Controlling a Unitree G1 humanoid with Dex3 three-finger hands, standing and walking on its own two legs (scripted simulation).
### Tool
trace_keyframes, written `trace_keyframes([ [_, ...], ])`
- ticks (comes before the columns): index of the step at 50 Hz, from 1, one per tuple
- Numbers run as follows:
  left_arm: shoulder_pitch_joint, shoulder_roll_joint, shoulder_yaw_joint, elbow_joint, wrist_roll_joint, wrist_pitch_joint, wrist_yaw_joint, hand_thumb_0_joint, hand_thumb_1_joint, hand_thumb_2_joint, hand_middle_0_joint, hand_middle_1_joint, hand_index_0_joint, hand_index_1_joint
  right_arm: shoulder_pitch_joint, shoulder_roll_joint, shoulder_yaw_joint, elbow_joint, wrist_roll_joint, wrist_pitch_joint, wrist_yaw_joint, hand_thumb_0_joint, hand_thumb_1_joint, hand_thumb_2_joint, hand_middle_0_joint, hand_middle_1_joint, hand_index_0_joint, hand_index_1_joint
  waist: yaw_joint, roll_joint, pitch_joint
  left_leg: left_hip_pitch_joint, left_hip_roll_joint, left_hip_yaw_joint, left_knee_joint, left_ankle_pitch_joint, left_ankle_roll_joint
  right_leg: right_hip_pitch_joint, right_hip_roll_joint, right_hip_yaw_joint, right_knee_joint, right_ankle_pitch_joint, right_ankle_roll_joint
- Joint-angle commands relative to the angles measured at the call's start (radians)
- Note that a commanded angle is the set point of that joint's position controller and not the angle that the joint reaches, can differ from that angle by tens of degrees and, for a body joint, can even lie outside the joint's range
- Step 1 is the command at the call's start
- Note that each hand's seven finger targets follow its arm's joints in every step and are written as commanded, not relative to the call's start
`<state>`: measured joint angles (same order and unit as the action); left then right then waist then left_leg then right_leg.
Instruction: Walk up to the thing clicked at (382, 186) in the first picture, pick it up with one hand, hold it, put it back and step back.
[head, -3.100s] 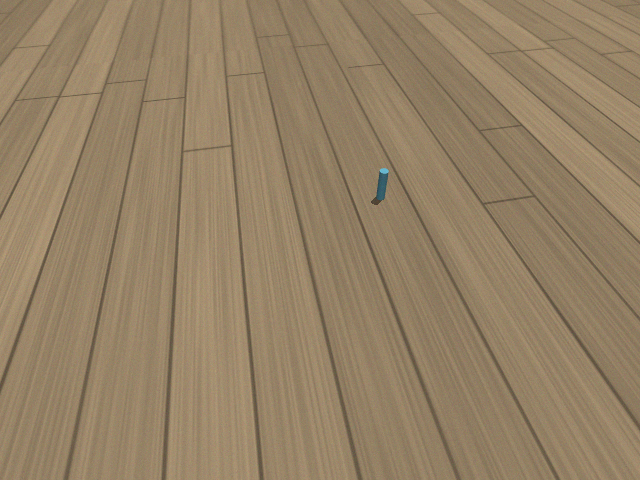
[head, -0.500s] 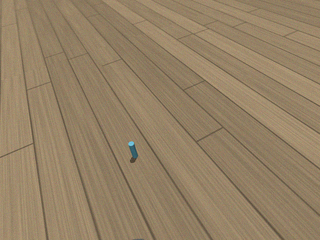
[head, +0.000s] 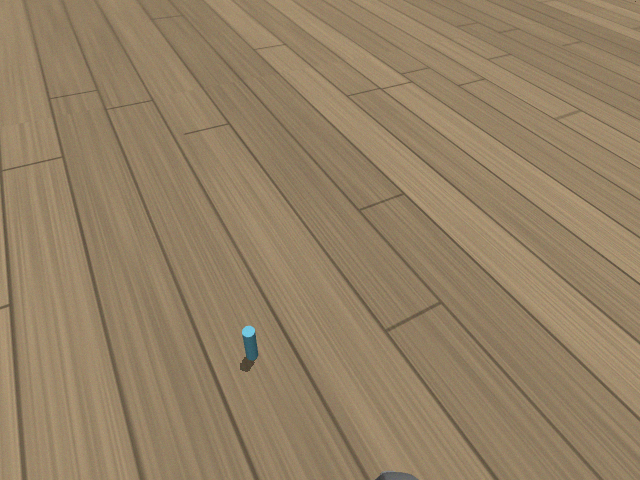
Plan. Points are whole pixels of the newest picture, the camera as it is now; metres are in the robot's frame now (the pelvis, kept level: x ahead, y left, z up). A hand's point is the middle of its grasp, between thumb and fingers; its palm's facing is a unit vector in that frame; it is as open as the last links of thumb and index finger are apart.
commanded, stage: walk up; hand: left
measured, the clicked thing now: (250, 343) +0.67 +0.19 -0.69
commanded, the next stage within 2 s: none
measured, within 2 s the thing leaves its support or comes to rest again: neither
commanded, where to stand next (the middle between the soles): +0.32 -0.01 m, yaw -2 degrees
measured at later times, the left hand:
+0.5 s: hand (152, 437) +0.23 +0.24 -0.12, palm faces -0.04 -0.92 -0.40, open 7.4 cm
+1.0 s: hand (137, 390) +0.31 +0.30 -0.17, palm faces -0.08 -0.94 -0.33, open 7.4 cm
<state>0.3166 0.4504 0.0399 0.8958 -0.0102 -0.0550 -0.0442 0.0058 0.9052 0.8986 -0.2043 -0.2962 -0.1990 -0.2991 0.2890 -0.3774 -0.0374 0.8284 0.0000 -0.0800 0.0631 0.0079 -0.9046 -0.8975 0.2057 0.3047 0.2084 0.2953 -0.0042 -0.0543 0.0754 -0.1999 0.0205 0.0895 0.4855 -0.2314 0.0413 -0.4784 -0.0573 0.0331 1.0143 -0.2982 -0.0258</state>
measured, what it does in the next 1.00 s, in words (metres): walks ahead: right foot, then left foot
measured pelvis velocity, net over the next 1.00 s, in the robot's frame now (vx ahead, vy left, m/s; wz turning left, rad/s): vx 0.26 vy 0.03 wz -0.04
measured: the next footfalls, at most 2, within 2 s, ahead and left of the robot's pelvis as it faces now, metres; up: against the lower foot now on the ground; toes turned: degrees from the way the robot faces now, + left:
right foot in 0.24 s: +0.24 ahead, -0.14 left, +0.00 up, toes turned -5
left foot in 0.68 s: +0.34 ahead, +0.13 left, +0.00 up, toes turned +1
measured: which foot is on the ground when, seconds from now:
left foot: down 0.00-0.28, up 0.30-0.66, down 0.68-1.00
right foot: up 0.00-0.22, down 0.24-0.70, up 0.72-1.00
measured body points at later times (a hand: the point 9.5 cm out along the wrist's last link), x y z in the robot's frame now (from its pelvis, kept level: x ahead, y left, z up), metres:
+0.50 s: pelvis +0.16 -0.02 +0.00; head +0.17 -0.05 +0.45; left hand +0.23 +0.29 -0.09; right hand +0.21 -0.34 -0.13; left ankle +0.20 +0.13 -0.68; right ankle +0.20 -0.13 -0.74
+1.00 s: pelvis +0.26 +0.03 -0.01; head +0.29 +0.06 +0.44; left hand +0.32 +0.35 -0.15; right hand +0.32 -0.29 -0.10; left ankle +0.30 +0.13 -0.74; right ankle +0.29 -0.13 -0.71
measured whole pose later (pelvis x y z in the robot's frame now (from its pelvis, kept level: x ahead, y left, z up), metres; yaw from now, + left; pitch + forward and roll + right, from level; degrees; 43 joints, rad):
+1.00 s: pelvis +0.26 +0.03 -0.01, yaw -2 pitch -2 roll -1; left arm 0.25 0.42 0.03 0.95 0.00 0.00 -0.01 0.00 0.91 0.90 -0.20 -0.30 -0.20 -0.30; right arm 0.25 -0.37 -0.02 0.88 -0.01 -0.06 0.01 0.01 -0.90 -0.90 0.21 0.31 0.21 0.30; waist 0.00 -0.06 0.11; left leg -0.28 0.04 0.09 0.56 -0.24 0.04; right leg -0.41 -0.05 0.04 0.81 -0.36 -0.01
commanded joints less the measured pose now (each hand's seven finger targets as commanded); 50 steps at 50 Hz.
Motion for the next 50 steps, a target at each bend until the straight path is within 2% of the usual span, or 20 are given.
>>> trace_keyframes([
  [1, 0.015, 0.155, 0.057, -0.056, 0.012, -0.013, -0.003, 0.000, 0.900, 0.900, -0.200, -0.300, -0.200, -0.300, 0.041, -0.283, -0.094, -0.065, -0.003, -0.025, -0.029, 0.000, -0.900, -0.900, 0.200, 0.300, 0.200, 0.300, -0.018, 0.202, 0.027, 0.046, 0.236, -0.205, -0.277, 0.019, 0.177, -0.102, -0.045, -0.003, -0.118, 0.063, 0.030],
  [8, -0.080, 0.119, 0.058, -0.083, 0.019, -0.032, -0.010, 0.000, 0.900, 0.900, -0.200, -0.300, -0.200, -0.300, 0.043, -0.281, -0.093, -0.084, -0.005, -0.008, -0.026, 0.000, -0.900, -0.900, 0.200, 0.300, 0.200, 0.300, -0.027, 0.177, 0.010, 0.037, 0.220, -0.125, -0.140, 0.285, 0.163, 0.070, -0.015, -0.092, -0.403, 0.151, 0.005],
  [11, 0.057, 0.154, 0.079, -0.035, 0.021, -0.045, 0.006, 0.000, 0.900, 0.900, -0.200, -0.300, -0.200, -0.300, 0.021, -0.254, -0.081, -0.106, 0.001, 0.004, -0.029, 0.000, -0.900, -0.900, 0.200, 0.300, 0.200, 0.300, 0.051, 0.068, -0.093, -0.039, 0.178, -0.088, 0.079, 0.229, 0.111, 0.359, 0.031, -0.093, -0.514, 0.179, -0.014],
  [12, 0.135, 0.192, 0.097, -0.020, 0.025, -0.054, 0.017, 0.000, 0.900, 0.900, -0.200, -0.300, -0.200, -0.300, 0.068, -0.201, -0.061, -0.105, 0.004, 0.003, -0.028, 0.000, -0.900, -0.900, 0.200, 0.300, 0.200, 0.300, 0.084, -0.058, -0.164, -0.086, 0.110, -0.040, 0.285, 0.165, 0.082, 0.493, -0.011, -0.025, -0.573, 0.118, -0.034],
  [13, 0.175, 0.280, 0.121, -0.028, 0.031, -0.060, 0.029, 0.000, 0.900, 0.900, -0.200, -0.300, -0.200, -0.300, 0.127, -0.146, -0.040, -0.117, 0.004, 0.003, -0.026, 0.000, -0.900, -0.900, 0.200, 0.300, 0.200, 0.300, 0.081, -0.252, -0.210, -0.265, -0.002, 0.002, 0.491, -0.132, 0.033, 0.601, -0.234, 0.334, -0.645, -0.022, -0.091],
  [14, 0.142, 0.291, 0.114, -0.060, 0.022, -0.060, 0.033, 0.000, 0.900, 0.900, -0.200, -0.300, -0.200, -0.300, 0.143, -0.177, -0.043, -0.087, -0.003, 0.020, -0.030, 0.000, -0.900, -0.900, 0.200, 0.300, 0.200, 0.300, 0.069, -0.173, -0.136, -0.380, -0.059, -0.072, 0.585, -0.304, 0.011, 0.561, -0.356, 0.558, -0.743, -0.117, -0.151],
  [15, 0.087, 0.295, 0.111, -0.068, 0.010, -0.052, 0.032, 0.000, 0.900, 0.900, -0.200, -0.300, -0.200, -0.300, 0.117, -0.268, -0.070, -0.074, -0.008, 0.030, -0.039, 0.000, -0.900, -0.900, 0.200, 0.300, 0.200, 0.300, 0.065, -0.106, -0.113, -0.397, -0.003, -0.108, 0.649, -0.323, 0.017, 0.509, -0.389, 0.612, -0.757, -0.223, -0.240],
  [19, 0.007, 0.225, 0.088, -0.091, 0.005, -0.053, 0.035, 0.000, 0.900, 0.900, -0.200, -0.300, -0.200, -0.300, 0.119, -0.246, -0.067, -0.020, 0.004, 0.039, -0.027, 0.000, -0.900, -0.900, 0.200, 0.300, 0.200, 0.300, 0.018, -0.068, -0.022, -0.349, 0.056, -0.155, 0.569, -0.153, -0.001, 0.333, -0.222, 0.265, -0.776, -0.086, -0.147],
  [21, -0.003, 0.217, 0.085, -0.095, 0.010, -0.056, 0.032, 0.000, 0.900, 0.900, -0.200, -0.300, -0.200, -0.300, 0.129, -0.233, -0.070, -0.005, -0.004, 0.045, -0.019, 0.000, -0.900, -0.900, 0.200, 0.300, 0.200, 0.300, 0.012, -0.087, -0.010, -0.304, 0.051, -0.138, 0.540, -0.084, -0.014, 0.260, -0.180, 0.172, -0.788, -0.054, -0.145],
  [26, -0.018, 0.219, 0.093, -0.129, 0.022, -0.051, 0.020, 0.000, 0.900, 0.900, -0.200, -0.300, -0.200, -0.300, 0.058, -0.229, -0.078, -0.013, -0.025, 0.038, 0.000, 0.000, -0.900, -0.900, 0.200, 0.300, 0.200, 0.300, 0.023, -0.116, 0.014, -0.298, 0.083, -0.080, 0.332, -0.053, -0.058, 0.204, -0.186, 0.101, -0.815, -0.184, -0.196],
  [30, -0.027, 0.205, 0.077, -0.121, 0.025, -0.034, 0.024, 0.000, 0.900, 0.900, -0.200, -0.300, -0.200, -0.300, 0.022, -0.197, -0.071, 0.002, -0.024, 0.021, -0.012, 0.000, -0.900, -0.900, 0.200, 0.300, 0.200, 0.300, 0.029, -0.083, 0.011, -0.154, 0.056, -0.046, 0.183, 0.021, -0.054, 0.144, -0.176, 0.046, -0.697, -0.011, -0.178],
  [33, -0.057, 0.178, 0.051, -0.123, 0.016, -0.012, 0.027, 0.000, 0.900, 0.900, -0.200, -0.300, -0.200, -0.300, 0.074, -0.193, -0.070, 0.038, -0.024, 0.006, -0.037, 0.000, -0.900, -0.900, 0.200, 0.300, 0.200, 0.300, -0.021, -0.017, -0.057, 0.048, 0.008, -0.024, 0.052, 0.074, -0.031, 0.078, -0.150, 0.015, -0.505, 0.108, -0.138],
  [34, -0.039, 0.133, 0.033, -0.123, 0.015, -0.003, 0.028, 0.000, 0.900, 0.900, -0.200, -0.300, -0.200, -0.300, 0.116, -0.226, -0.078, 0.052, -0.026, 0.000, -0.049, 0.000, -0.900, -0.900, 0.200, 0.300, 0.200, 0.300, -0.042, 0.088, -0.083, 0.109, 0.037, -0.079, -0.022, 0.004, -0.013, 0.048, -0.111, -0.017, -0.384, 0.073, -0.097],
  [35, 0.011, 0.066, 0.012, -0.125, 0.009, 0.003, 0.026, 0.000, 0.900, 0.900, -0.200, -0.300, -0.200, -0.300, 0.149, -0.312, -0.098, 0.048, -0.037, -0.008, -0.055, 0.000, -0.900, -0.900, 0.200, 0.300, 0.200, 0.300, -0.036, 0.328, -0.108, 0.136, 0.242, -0.378, -0.154, -0.080, 0.036, -0.030, 0.003, -0.099, -0.154, -0.093, -0.037],
  [36, 0.057, 0.087, 0.018, -0.096, 0.005, 0.016, 0.036, 0.000, 0.900, 0.900, -0.200, -0.300, -0.200, -0.300, 0.105, -0.366, -0.102, 0.016, -0.032, -0.008, -0.056, 0.000, -0.900, -0.900, 0.200, 0.300, 0.200, 0.300, -0.011, 0.295, -0.072, 0.084, 0.365, -0.613, -0.254, -0.219, 0.116, -0.103, 0.087, -0.042, -0.066, -0.236, -0.013],
  [37, 0.059, 0.181, 0.044, -0.063, 0.012, 0.025, 0.048, 0.000, 0.900, 0.900, -0.200, -0.300, -0.200, -0.300, 0.074, -0.398, -0.114, 0.023, -0.013, 0.001, -0.052, 0.000, -0.900, -0.900, 0.200, 0.300, 0.200, 0.300, -0.021, 0.288, -0.045, 0.033, 0.398, -0.644, -0.254, -0.331, 0.188, -0.085, 0.030, 0.010, 0.023, -0.262, -0.023],
  [38, 0.033, 0.203, 0.046, -0.057, 0.016, 0.025, 0.049, 0.000, 0.900, 0.900, -0.200, -0.300, -0.200, -0.300, 0.061, -0.360, -0.109, 0.020, -0.014, 0.005, -0.055, 0.000, -0.900, -0.900, 0.200, 0.300, 0.200, 0.300, -0.020, 0.240, -0.013, 0.014, 0.357, -0.598, -0.245, -0.297, 0.188, -0.095, 0.016, 0.033, 0.047, -0.236, -0.022],
  [41, 0.044, 0.170, 0.045, -0.024, 0.008, 0.027, 0.045, 0.000, 0.900, 0.900, -0.200, -0.300, -0.200, -0.300, 0.029, -0.283, -0.077, 0.003, -0.011, -0.005, -0.067, 0.000, -0.900, -0.900, 0.200, 0.300, 0.200, 0.300, 0.003, 0.218, -0.051, 0.067, 0.241, -0.310, -0.161, 0.139, 0.114, -0.063, 0.001, 0.072, -0.016, -0.125, -0.013],
  [42, 0.047, 0.156, 0.041, -0.014, 0.007, 0.030, 0.042, 0.000, 0.900, 0.900, -0.200, -0.300, -0.200, -0.300, 0.028, -0.283, -0.076, 0.009, -0.009, -0.009, -0.068, 0.000, -0.900, -0.900, 0.200, 0.300, 0.200, 0.300, 0.003, 0.228, -0.077, 0.078, 0.235, -0.284, -0.138, 0.235, 0.116, -0.040, 0.007, 0.053, -0.027, -0.104, -0.006],
  [50, -0.035, 0.110, 0.030, 0.025, 0.009, 0.038, 0.049, 0.000, 0.900, 0.900, -0.200, -0.300, -0.200, -0.300, -0.054, -0.267, -0.061, -0.005, -0.013, 0.016, -0.078, 0.000, -0.900, -0.900, 0.200, 0.300, 0.200, 0.300, -0.006, 0.235, -0.088, -0.036, 0.231, -0.158, -0.040, 0.419, 0.139, 0.146, 0.015, -0.050, -0.270, -0.022, 0.016],
])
